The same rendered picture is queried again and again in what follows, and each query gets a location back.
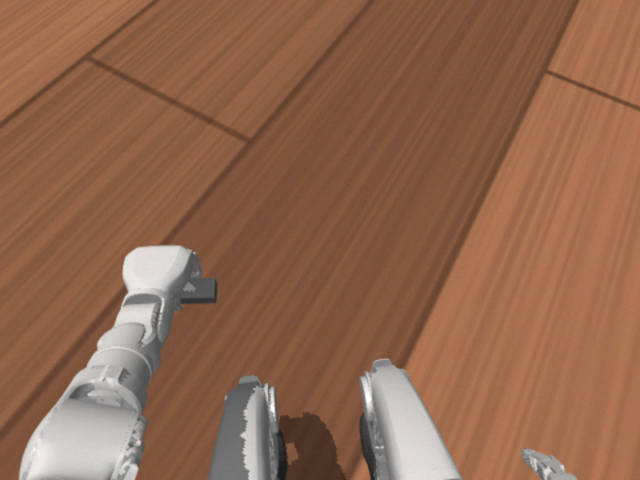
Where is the right robot hand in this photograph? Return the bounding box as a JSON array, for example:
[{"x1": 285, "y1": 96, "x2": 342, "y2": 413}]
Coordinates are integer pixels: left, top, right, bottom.
[{"x1": 521, "y1": 449, "x2": 578, "y2": 480}]

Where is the left robot arm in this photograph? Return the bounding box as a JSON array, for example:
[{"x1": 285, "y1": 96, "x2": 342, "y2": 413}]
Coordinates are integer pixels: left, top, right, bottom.
[{"x1": 19, "y1": 288, "x2": 175, "y2": 480}]

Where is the right robot foot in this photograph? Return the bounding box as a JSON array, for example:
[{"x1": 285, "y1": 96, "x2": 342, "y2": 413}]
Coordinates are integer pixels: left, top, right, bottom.
[{"x1": 360, "y1": 413, "x2": 378, "y2": 480}]

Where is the small box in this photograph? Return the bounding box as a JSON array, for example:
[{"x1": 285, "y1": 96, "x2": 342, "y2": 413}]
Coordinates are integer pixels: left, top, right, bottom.
[{"x1": 177, "y1": 278, "x2": 217, "y2": 304}]

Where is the left robot hand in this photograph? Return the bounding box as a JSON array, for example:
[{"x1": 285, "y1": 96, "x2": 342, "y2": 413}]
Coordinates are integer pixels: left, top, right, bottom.
[{"x1": 122, "y1": 245, "x2": 202, "y2": 311}]

